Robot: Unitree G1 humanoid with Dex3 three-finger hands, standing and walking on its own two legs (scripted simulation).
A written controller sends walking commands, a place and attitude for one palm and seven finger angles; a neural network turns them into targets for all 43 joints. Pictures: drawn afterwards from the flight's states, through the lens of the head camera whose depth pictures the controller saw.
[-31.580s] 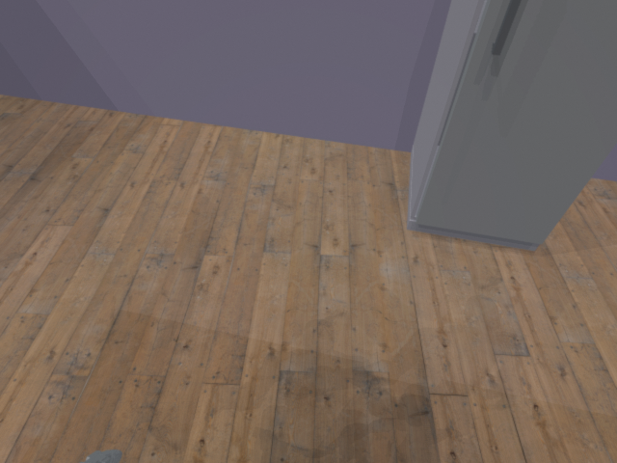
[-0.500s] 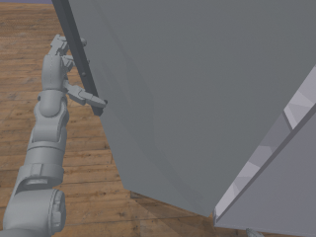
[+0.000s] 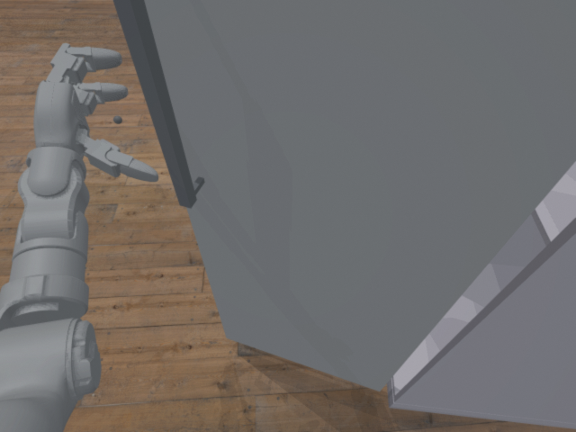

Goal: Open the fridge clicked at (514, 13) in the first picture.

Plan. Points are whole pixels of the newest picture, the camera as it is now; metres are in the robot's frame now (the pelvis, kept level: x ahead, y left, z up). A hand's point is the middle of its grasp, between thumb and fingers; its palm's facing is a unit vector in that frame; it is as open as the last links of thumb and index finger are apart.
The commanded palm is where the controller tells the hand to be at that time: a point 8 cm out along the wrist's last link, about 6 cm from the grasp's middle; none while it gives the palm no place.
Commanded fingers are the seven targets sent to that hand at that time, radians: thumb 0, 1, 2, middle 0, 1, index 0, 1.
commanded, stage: slip the hand off the handle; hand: left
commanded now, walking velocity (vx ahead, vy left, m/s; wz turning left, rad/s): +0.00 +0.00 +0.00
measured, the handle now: (165, 87) +0.46 +0.17 +0.25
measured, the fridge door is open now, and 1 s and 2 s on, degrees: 77 77 77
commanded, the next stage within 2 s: draw the hand back to the body in 0.78 s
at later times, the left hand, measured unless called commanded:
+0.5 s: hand (69, 155) +0.37 +0.26 +0.21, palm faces +0.23 -0.95 -0.19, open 14.7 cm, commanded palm +0.33 +0.30 +0.22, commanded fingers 0.00 -0.55 0.20 -0.25 -1.15 -0.25 -1.15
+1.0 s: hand (42, 195) +0.32 +0.27 +0.20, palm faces +0.16 -0.98 -0.15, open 14.7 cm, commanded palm +0.27 +0.31 +0.22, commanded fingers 0.00 -0.55 0.20 -0.25 -1.15 -0.25 -1.15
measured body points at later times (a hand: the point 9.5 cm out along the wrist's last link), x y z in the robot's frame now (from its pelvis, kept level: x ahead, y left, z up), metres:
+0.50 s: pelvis +0.00 +0.00 +0.00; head +0.00 +0.00 +0.45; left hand +0.35 +0.31 +0.23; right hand +0.12 -0.25 -0.11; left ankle +0.00 +0.11 -0.74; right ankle +0.01 -0.13 -0.74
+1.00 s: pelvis -0.01 -0.01 +0.00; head -0.02 -0.02 +0.45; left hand +0.30 +0.32 +0.21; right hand +0.17 -0.25 -0.09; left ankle +0.00 +0.11 -0.74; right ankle +0.01 -0.13 -0.74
